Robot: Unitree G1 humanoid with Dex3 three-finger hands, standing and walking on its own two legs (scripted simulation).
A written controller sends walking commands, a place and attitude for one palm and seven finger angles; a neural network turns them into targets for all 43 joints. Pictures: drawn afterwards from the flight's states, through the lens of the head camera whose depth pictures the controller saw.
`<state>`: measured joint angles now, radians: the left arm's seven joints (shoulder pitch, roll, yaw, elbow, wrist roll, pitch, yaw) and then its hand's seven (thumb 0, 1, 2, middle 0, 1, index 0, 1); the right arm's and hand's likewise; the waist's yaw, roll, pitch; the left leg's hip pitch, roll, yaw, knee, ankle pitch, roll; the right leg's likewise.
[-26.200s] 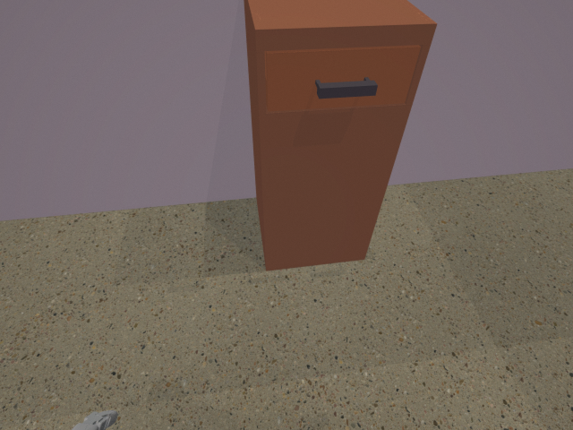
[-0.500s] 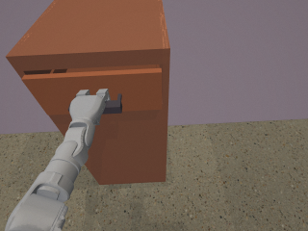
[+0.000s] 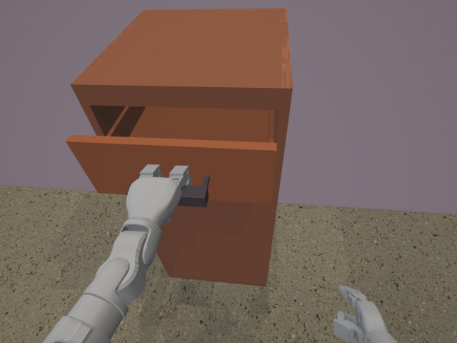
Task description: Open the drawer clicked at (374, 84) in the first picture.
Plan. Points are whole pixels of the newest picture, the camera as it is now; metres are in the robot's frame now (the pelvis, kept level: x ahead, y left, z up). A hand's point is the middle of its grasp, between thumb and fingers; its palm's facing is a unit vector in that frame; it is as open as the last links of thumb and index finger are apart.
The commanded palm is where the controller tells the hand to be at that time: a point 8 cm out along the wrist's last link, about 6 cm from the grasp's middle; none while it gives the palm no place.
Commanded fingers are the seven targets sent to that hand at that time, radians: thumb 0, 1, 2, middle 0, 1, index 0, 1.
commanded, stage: pull the drawer open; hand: left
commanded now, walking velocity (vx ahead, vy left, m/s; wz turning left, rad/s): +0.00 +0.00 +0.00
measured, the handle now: (171, 185) +0.38 +0.15 +0.08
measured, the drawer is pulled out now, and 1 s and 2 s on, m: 0.11 0.14 0.22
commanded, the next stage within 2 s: none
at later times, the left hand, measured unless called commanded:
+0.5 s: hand (164, 211) +0.34 +0.16 +0.06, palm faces +0.01 -0.04 -1.00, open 5.9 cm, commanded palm +0.32 +0.16 +0.11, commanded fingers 0.00 0.90 0.90 -0.40 -1.35 -0.40 -1.35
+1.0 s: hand (162, 221) +0.31 +0.16 +0.06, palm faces +0.06 -0.14 -0.99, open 6.2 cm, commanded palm +0.27 +0.17 +0.11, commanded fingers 0.00 0.90 0.90 -0.40 -1.35 -0.40 -1.35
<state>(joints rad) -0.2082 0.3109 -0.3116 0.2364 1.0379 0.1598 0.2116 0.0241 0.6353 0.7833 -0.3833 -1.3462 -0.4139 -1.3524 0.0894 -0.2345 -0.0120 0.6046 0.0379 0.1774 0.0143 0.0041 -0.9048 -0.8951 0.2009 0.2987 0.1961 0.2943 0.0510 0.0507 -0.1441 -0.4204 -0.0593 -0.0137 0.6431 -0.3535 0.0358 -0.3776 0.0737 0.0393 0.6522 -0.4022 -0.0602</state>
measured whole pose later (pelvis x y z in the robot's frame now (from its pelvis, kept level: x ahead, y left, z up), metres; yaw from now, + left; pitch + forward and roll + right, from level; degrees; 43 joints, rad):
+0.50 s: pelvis -0.04 -0.02 +0.00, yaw +1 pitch +7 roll +1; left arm -0.42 0.35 -0.24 0.52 1.00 0.05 0.20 0.00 0.64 0.81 -0.36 -1.35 -0.41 -1.35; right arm 0.22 -0.25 -0.02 0.68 0.04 0.17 -0.06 0.01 -0.90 -0.89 0.20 0.30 0.20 0.29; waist 0.01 0.05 -0.11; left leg -0.48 -0.05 -0.03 0.66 -0.29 0.01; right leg -0.45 0.08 0.02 0.69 -0.36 -0.08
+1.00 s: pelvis -0.01 +0.00 +0.00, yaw -3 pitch +7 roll +1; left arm -0.08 0.33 -0.20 0.16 1.00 0.09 0.22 0.06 0.61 0.76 -0.39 -1.35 -0.41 -1.35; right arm 0.18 -0.24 -0.02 0.61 0.04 0.15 0.01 0.01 -0.90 -0.90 0.20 0.30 0.20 0.29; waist 0.02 0.06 -0.14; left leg -0.41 -0.04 0.03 0.61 -0.32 0.03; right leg -0.39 0.09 0.08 0.65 -0.37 -0.06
